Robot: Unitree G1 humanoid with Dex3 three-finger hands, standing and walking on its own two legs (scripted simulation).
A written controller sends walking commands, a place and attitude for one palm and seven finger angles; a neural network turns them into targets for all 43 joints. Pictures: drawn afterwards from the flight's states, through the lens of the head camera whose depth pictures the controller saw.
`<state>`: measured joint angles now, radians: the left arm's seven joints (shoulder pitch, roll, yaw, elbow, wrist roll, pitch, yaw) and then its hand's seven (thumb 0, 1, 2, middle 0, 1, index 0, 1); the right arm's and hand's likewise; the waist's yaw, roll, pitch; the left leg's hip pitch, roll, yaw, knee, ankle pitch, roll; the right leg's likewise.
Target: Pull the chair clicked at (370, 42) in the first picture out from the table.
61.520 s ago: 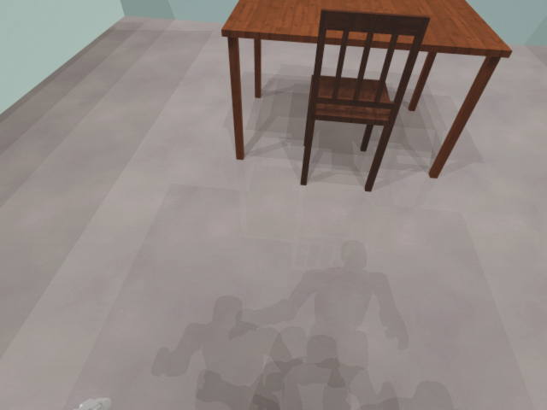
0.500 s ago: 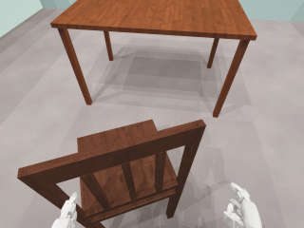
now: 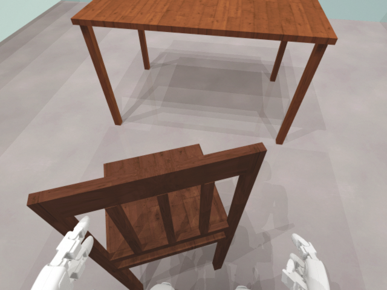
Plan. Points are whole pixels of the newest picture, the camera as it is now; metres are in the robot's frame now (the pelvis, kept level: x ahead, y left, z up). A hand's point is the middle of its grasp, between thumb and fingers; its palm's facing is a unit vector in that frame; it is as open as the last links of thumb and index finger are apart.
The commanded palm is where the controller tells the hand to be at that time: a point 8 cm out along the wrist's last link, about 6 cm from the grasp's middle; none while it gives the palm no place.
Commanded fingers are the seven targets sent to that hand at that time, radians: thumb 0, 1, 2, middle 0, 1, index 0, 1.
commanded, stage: draw the hand back to the body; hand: left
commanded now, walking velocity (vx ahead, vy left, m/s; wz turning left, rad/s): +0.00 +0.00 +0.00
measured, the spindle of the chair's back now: (167, 219) +0.28 +0.09 -0.04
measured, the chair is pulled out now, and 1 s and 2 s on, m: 0.74 0.72 0.72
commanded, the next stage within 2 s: step back with the hand held close in 1.16 s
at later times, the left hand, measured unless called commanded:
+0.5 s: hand (59, 268) +0.15 +0.22 +0.09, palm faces +0.14 -0.88 -0.46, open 11.9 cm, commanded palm +0.14 +0.28 +0.20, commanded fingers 0.00 0.43 0.67 -0.14 -0.20 -0.14 -0.20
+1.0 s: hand (49, 254) +0.16 +0.24 +0.10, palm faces +0.18 -0.81 -0.56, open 6.4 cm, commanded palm +0.18 +0.29 +0.24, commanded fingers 0.00 0.90 0.90 -0.20 -0.30 -0.20 -0.30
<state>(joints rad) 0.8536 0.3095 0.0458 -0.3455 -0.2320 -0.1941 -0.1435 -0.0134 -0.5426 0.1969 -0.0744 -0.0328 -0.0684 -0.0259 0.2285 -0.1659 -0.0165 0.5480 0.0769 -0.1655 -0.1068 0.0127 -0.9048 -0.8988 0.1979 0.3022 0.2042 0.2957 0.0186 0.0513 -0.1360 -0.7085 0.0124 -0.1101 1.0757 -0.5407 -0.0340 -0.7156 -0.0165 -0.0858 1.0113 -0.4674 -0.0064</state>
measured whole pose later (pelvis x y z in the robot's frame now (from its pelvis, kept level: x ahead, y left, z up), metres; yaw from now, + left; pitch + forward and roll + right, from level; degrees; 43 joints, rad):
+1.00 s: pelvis +0.05 -0.02 +0.06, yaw +3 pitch -3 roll +0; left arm 0.67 0.51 0.09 -0.38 -0.07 0.30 0.12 0.01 0.85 0.87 -0.20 -0.29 -0.48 -0.38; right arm 0.16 -0.23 0.06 0.72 0.05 -0.25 -0.10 0.01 -0.90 -0.90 0.20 0.30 0.20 0.30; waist 0.11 0.08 0.07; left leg -0.14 0.01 -0.13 0.56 -0.38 -0.05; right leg -0.17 -0.02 -0.12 0.59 -0.38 -0.02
